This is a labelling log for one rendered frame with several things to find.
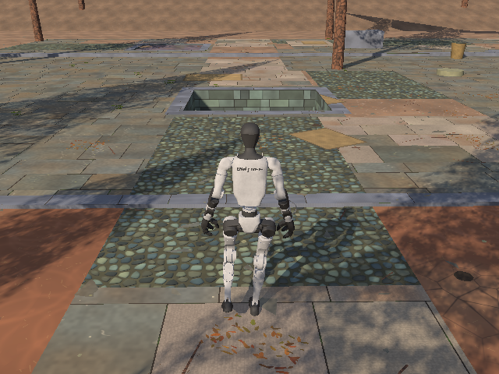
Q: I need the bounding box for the left robot shin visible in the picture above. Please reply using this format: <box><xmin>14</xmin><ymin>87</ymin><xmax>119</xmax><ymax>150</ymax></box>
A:
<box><xmin>223</xmin><ymin>249</ymin><xmax>234</xmax><ymax>302</ymax></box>

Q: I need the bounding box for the right robot upper arm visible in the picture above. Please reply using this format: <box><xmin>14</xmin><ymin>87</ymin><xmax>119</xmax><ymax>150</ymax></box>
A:
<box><xmin>266</xmin><ymin>157</ymin><xmax>286</xmax><ymax>200</ymax></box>

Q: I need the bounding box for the robot left foot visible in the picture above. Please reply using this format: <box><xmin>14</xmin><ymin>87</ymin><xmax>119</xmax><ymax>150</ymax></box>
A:
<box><xmin>221</xmin><ymin>299</ymin><xmax>233</xmax><ymax>312</ymax></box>

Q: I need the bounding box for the robot left forearm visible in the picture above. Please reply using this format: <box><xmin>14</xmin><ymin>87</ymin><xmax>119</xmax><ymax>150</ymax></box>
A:
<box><xmin>203</xmin><ymin>187</ymin><xmax>219</xmax><ymax>221</ymax></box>

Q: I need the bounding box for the robot right forearm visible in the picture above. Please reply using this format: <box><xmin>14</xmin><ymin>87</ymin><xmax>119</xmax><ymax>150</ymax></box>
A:
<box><xmin>278</xmin><ymin>189</ymin><xmax>293</xmax><ymax>222</ymax></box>

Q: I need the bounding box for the robot right hand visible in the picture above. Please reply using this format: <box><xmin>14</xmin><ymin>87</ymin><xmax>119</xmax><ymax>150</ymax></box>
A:
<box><xmin>277</xmin><ymin>220</ymin><xmax>295</xmax><ymax>238</ymax></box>

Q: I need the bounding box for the robot left hand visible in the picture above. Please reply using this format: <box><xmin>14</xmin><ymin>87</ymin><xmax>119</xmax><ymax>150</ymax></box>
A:
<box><xmin>201</xmin><ymin>218</ymin><xmax>219</xmax><ymax>236</ymax></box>

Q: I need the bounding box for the left robot upper arm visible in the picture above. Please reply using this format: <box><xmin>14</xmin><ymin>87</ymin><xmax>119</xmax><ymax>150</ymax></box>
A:
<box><xmin>212</xmin><ymin>157</ymin><xmax>234</xmax><ymax>199</ymax></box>

